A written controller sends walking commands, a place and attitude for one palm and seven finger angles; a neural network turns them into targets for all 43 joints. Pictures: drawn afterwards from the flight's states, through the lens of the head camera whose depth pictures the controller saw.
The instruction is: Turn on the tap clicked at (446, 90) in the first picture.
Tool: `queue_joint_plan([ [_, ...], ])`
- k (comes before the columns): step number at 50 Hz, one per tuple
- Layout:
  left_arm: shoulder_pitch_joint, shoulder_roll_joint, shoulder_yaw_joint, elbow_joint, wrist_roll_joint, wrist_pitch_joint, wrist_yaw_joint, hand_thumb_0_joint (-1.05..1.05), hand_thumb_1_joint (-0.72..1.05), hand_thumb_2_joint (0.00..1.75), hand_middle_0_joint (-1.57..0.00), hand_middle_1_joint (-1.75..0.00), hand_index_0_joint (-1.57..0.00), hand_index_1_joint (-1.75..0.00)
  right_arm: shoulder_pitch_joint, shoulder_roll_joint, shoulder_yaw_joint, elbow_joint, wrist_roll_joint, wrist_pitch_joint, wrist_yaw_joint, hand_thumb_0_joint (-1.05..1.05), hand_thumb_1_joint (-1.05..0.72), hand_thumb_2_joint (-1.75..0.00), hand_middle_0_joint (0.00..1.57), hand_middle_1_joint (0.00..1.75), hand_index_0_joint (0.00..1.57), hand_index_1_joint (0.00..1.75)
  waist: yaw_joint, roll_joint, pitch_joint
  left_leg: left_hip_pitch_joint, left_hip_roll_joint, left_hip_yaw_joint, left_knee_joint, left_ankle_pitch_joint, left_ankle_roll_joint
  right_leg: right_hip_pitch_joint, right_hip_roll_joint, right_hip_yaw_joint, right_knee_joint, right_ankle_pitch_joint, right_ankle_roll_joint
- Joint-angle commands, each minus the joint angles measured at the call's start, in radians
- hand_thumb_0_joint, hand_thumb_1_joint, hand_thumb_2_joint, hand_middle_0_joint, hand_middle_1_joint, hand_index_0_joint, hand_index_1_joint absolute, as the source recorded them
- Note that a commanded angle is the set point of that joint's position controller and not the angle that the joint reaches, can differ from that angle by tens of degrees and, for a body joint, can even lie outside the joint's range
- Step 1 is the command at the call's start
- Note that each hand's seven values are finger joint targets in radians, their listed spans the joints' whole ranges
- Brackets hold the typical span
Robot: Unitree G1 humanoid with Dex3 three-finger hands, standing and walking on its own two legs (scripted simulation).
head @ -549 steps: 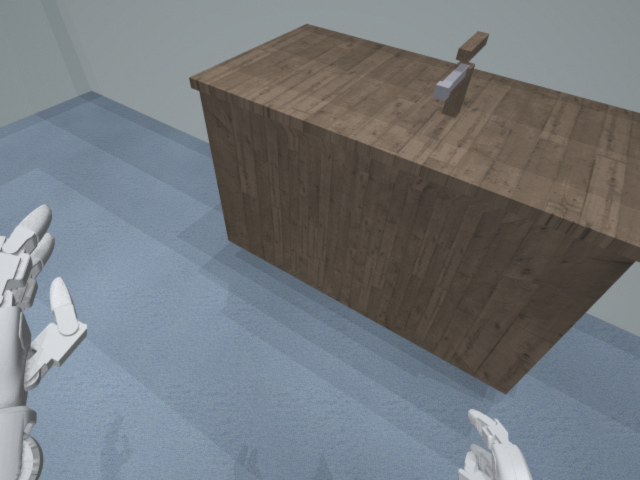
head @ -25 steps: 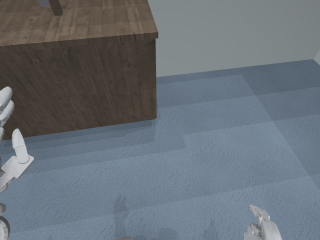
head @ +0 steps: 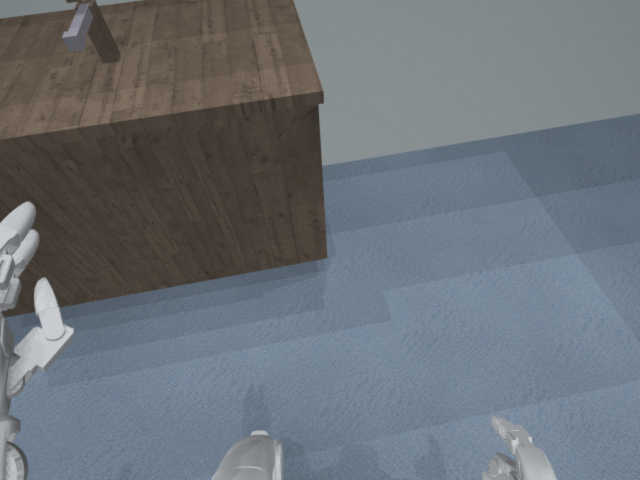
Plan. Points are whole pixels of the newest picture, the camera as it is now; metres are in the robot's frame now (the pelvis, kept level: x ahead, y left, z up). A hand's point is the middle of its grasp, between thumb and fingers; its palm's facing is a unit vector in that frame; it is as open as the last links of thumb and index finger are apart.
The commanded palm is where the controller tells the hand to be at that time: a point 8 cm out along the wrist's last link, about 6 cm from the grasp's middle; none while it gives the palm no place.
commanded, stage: take the last steps up to it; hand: left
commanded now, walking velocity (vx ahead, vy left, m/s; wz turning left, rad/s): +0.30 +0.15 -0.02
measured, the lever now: (74, 41) +0.83 +0.53 +0.11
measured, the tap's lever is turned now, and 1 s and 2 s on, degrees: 0 0 0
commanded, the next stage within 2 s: come to a stop and stand still in 1.54 s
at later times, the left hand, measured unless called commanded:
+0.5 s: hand (50, 210) +0.34 +0.29 +0.18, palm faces +0.37 -0.78 -0.50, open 7.4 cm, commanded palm +0.30 +0.34 +0.18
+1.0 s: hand (43, 130) +0.47 +0.36 +0.18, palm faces +0.37 -0.83 -0.41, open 7.4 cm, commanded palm +0.41 +0.40 +0.18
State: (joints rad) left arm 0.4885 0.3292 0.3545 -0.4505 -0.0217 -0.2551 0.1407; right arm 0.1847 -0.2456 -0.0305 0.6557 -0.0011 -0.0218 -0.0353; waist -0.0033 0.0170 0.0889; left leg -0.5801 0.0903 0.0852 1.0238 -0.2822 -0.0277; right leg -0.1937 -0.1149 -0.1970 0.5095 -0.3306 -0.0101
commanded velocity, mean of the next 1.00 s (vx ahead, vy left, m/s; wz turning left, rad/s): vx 0.29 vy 0.14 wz -0.01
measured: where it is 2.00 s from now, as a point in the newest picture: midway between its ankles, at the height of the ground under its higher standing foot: (277, 408)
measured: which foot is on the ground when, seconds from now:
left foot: up 0.00-0.14, down 0.16-0.50, up 0.52-0.78, down 0.80-1.00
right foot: down 0.00-0.16, up 0.18-0.46, down 0.48-0.80, up 0.82-1.00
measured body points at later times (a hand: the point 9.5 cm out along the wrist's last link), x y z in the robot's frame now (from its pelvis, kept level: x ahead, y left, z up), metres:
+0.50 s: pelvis +0.13 +0.06 -0.02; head +0.15 +0.04 +0.43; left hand +0.32 +0.33 +0.20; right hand +0.27 -0.14 -0.13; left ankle +0.13 +0.16 -0.74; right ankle +0.15 -0.03 -0.74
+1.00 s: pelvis +0.23 +0.13 -0.01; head +0.26 +0.13 +0.44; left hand +0.44 +0.40 +0.20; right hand +0.39 -0.09 -0.10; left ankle +0.26 +0.25 -0.74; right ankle +0.22 +0.03 -0.70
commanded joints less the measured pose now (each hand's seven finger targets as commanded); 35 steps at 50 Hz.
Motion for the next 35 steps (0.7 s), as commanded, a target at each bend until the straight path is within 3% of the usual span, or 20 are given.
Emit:
queue_joint_plan([
  [1, -0.029, 0.246, 0.165, -0.324, 0.002, -0.068, 0.041, 0.0, 0.9, 0.9, -0.2, -0.3, -0.2, -0.3, -0.078, -0.036, -0.03, -0.2, 0.001, -0.07, 0.0, 0.0, -0.9, -0.9, 0.2, 0.3, 0.2, 0.3, 0.034, -0.2, -0.178, 0.088, -0.025, 0.107, -0.312, 0.017, 0.015, 0.182, -0.221, 0.16, -0.126, 0.633, -0.108],
  [2, -0.035, 0.241, 0.164, -0.347, 0.002, -0.066, 0.044, 0.0, 0.9, 0.9, -0.2, -0.3, -0.2, -0.3, -0.078, -0.029, -0.031, -0.211, 0.002, -0.075, -0.002, 0.0, -0.9, -0.9, 0.2, 0.3, 0.2, 0.3, 0.042, -0.218, -0.182, 0.135, -0.03, 0.117, -0.355, 0.02, 0.019, 0.169, -0.224, 0.16, -0.114, 0.616, -0.107],
  [4, -0.071, 0.239, 0.169, -0.351, 0.006, -0.065, 0.051, 0.0, 0.9, 0.9, -0.2, -0.3, -0.2, -0.3, -0.05, -0.035, -0.041, -0.207, 0.001, -0.077, -0.01, 0.0, -0.9, -0.9, 0.2, 0.3, 0.2, 0.3, 0.017, -0.179, -0.198, 0.272, -0.062, 0.146, -0.479, 0.098, 0.017, 0.118, -0.199, 0.135, -0.044, 0.541, -0.082],
  [5, -0.087, 0.238, 0.17, -0.356, 0.008, -0.07, 0.052, 0.0, 0.9, 0.9, -0.2, -0.3, -0.2, -0.3, -0.035, -0.046, -0.051, -0.206, 0.001, -0.08, -0.018, 0.0, -0.9, -0.9, 0.2, 0.3, 0.2, 0.3, 0.001, -0.102, -0.234, 0.375, -0.081, 0.169, -0.546, 0.134, 0.02, 0.094, -0.165, 0.103, 0.059, 0.519, -0.062],
  [6, -0.071, 0.222, 0.157, -0.339, 0.006, -0.075, 0.049, 0.0, 0.9, 0.9, -0.2, -0.3, -0.2, -0.3, -0.02, -0.062, -0.064, -0.211, 0.009, -0.083, -0.026, 0.0, -0.9, -0.9, 0.2, 0.3, 0.2, 0.3, -0.016, 0.04, -0.264, 0.52, -0.051, 0.122, -0.592, 0.162, 0.037, 0.016, -0.129, 0.077, 0.236, 0.433, -0.03],
  [7, -0.091, 0.217, 0.16, -0.367, 0.002, -0.084, 0.05, 0.0, 0.9, 0.9, -0.2, -0.3, -0.2, -0.3, -0.017, -0.087, -0.074, -0.214, 0.012, -0.084, -0.021, 0.0, -0.9, -0.9, 0.2, 0.3, 0.2, 0.3, -0.019, 0.261, -0.31, 0.662, 0.117, -0.105, -0.609, 0.288, 0.108, -0.167, -0.022, 0.024, 0.479, 0.048, 0.013],
  [8, -0.1, 0.228, 0.162, -0.337, -0.001, -0.085, 0.05, 0.0, 0.9, 0.9, -0.2, -0.3, -0.2, -0.3, -0.011, -0.089, -0.074, -0.222, 0.015, -0.087, -0.015, 0.0, -0.9, -0.9, 0.2, 0.3, 0.2, 0.3, -0.01, 0.335, -0.306, 0.685, 0.291, -0.393, -0.649, 0.439, 0.224, -0.333, 0.066, 0.084, 0.701, -0.33, 0.026],
  [9, -0.066, 0.255, 0.169, -0.225, 0.0, -0.083, 0.039, 0.0, 0.9, 0.9, -0.2, -0.3, -0.2, -0.3, -0.027, -0.081, -0.063, -0.201, 0.013, -0.091, -0.015, 0.0, -0.9, -0.9, 0.2, 0.3, 0.2, 0.3, -0.006, 0.259, -0.292, 0.583, 0.338, -0.445, -0.695, 0.229, 0.276, -0.385, 0.043, 0.149, 0.815, -0.321, 0.017],
  [10, -0.078, 0.264, 0.193, -0.239, -0.009, -0.077, 0.034, 0.0, 0.9, 0.9, -0.2, -0.3, -0.2, -0.3, -0.043, -0.079, -0.067, -0.2, 0.02, -0.086, -0.015, 0.0, -0.9, -0.9, 0.2, 0.3, 0.2, 0.3, -0.007, 0.232, -0.259, 0.534, 0.337, -0.441, -0.704, 0.119, 0.307, -0.443, 0.003, 0.176, 0.846, -0.274, 0.025],
  [12, -0.054, 0.243, 0.184, -0.321, -0.013, -0.078, 0.02, 0.0, 0.9, 0.9, -0.2, -0.3, -0.2, -0.3, -0.065, -0.065, -0.062, -0.186, 0.027, -0.091, -0.013, 0.0, -0.9, -0.9, 0.2, 0.3, 0.2, 0.3, 0.004, 0.156, -0.204, 0.486, 0.281, -0.301, -0.692, 0.136, 0.28, -0.488, -0.028, 0.161, 0.788, -0.213, 0.04],
  [16, -0.025, 0.214, 0.162, -0.364, -0.013, -0.073, 0.018, 0.0, 0.9, 0.9, -0.2, -0.3, -0.2, -0.3, -0.07, -0.054, -0.04, -0.18, 0.023, -0.12, -0.005, 0.0, -0.9, -0.9, 0.2, 0.3, 0.2, 0.3, 0.012, 0.212, -0.197, 0.318, 0.188, -0.108, -0.733, 0.088, 0.212, -0.273, -0.009, 0.075, 0.482, -0.082, 0.044],
  [22, -0.041, 0.188, 0.133, -0.229, -0.013, -0.016, 0.022, 0.0, 0.9, 0.9, -0.2, -0.3, -0.2, -0.3, -0.052, -0.054, -0.02, -0.164, 0.015, -0.111, -0.036, 0.0, -0.9, -0.9, 0.2, 0.3, 0.2, 0.3, 0.015, 0.102, -0.203, 0.285, 0.157, -0.05, -0.595, -0.027, 0.137, -0.003, 0.049, 0.007, 0.031, -0.004, 0.041],
  [23, -0.074, 0.2, 0.135, -0.202, -0.005, -0.012, 0.022, 0.0, 0.9, 0.9, -0.2, -0.3, -0.2, -0.3, -0.053, -0.052, -0.018, -0.16, 0.013, -0.106, -0.038, 0.0, -0.9, -0.9, 0.2, 0.3, 0.2, 0.3, 0.016, 0.032, -0.186, 0.217, 0.125, -0.024, -0.5, -0.08, 0.114, 0.056, 0.006, 0.077, -0.059, 0.017, 0.017],
  [25, -0.135, 0.249, 0.163, -0.161, -0.004, -0.01, 0.028, 0.0, 0.9, 0.9, -0.2, -0.3, -0.2, -0.3, -0.07, -0.032, -0.008, -0.176, 0.01, -0.103, -0.029, 0.0, -0.9, -0.9, 0.2, 0.3, 0.2, 0.3, 0.022, -0.344, -0.162, -0.107, -0.066, 0.053, -0.05, -0.264, 0.031, 0.198, -0.343, 0.684, -0.242, 0.024, -0.161],
  [26, -0.177, 0.228, 0.135, -0.15, -0.016, -0.01, 0.026, 0.0, 0.9, 0.9, -0.2, -0.3, -0.2, -0.3, -0.078, -0.071, -0.029, -0.164, 0.012, -0.101, -0.016, 0.0, -0.9, -0.9, 0.2, 0.3, 0.2, 0.3, 0.021, -0.35, -0.152, -0.16, -0.038, -0.06, 0.121, -0.227, 0.014, 0.197, -0.389, 0.743, -0.276, -0.013, -0.189],
  [27, -0.181, 0.237, 0.139, -0.165, -0.015, -0.02, 0.025, 0.0, 0.9, 0.9, -0.2, -0.3, -0.2, -0.3, -0.082, -0.061, -0.021, -0.155, 0.012, -0.099, -0.014, 0.0, -0.9, -0.9, 0.2, 0.3, 0.2, 0.3, 0.016, -0.267, -0.122, -0.194, -0.016, -0.109, 0.204, -0.178, 0.009, 0.196, -0.393, 0.691, -0.259, 0.041, -0.203],
  [29, -0.154, 0.211, 0.113, -0.202, 0.002, -0.05, 0.02, 0.0, 0.9, 0.9, -0.2, -0.3, -0.2, -0.3, -0.084, -0.051, -0.007, -0.135, 0.008, -0.085, -0.012, 0.0, -0.9, -0.9, 0.2, 0.3, 0.2, 0.3, 0.016, -0.112, -0.107, -0.167, 0.021, -0.104, 0.179, -0.106, -0.002, 0.164, -0.319, 0.416, -0.204, 0.309, -0.161],
  [30, -0.14, 0.207, 0.104, -0.227, 0.007, -0.06, 0.02, 0.0, 0.9, 0.9, -0.2, -0.3, -0.2, -0.3, -0.084, -0.05, -0.008, -0.138, 0.007, -0.08, -0.01, 0.0, -0.9, -0.9, 0.2, 0.3, 0.2, 0.3, 0.014, -0.117, -0.11, -0.13, 0.03, -0.09, 0.105, -0.094, 0.0, 0.148, -0.295, 0.317, -0.181, 0.417, -0.141],
  [32, -0.119, 0.22, 0.118, -0.293, 0.012, -0.075, 0.027, 0.0, 0.9, 0.9, -0.2, -0.3, -0.2, -0.3, -0.083, -0.04, -0.013, -0.161, 0.004, -0.079, -0.01, 0.0, -0.9, -0.9, 0.2, 0.3, 0.2, 0.3, 0.014, -0.139, -0.138, 0.038, 0.033, -0.033, -0.151, -0.083, 0.014, 0.095, -0.257, 0.201, -0.145, 0.477, -0.117],
  [35, -0.058, 0.226, 0.152, -0.336, 0.006, -0.065, 0.043, 0.0, 0.9, 0.9, -0.2, -0.3, -0.2, -0.3, -0.073, -0.028, -0.022, -0.193, -0.004, -0.082, -0.009, 0.0, -0.9, -0.9, 0.2, 0.3, 0.2, 0.3, 0.034, -0.173, -0.177, 0.199, -0.041, 0.099, -0.384, -0.009, 0.018, 0.097, -0.212, 0.175, -0.109, 0.434, -0.103],
])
